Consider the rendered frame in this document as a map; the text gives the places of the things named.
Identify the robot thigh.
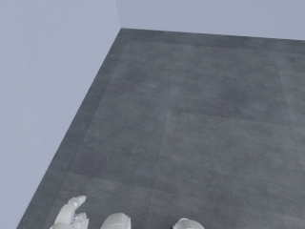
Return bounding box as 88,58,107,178
173,219,205,229
100,213,132,229

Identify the left robot thigh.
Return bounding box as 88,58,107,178
100,213,132,229

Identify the robot left hand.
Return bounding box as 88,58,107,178
54,196,89,229

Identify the right robot thigh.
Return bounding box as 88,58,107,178
173,219,205,229

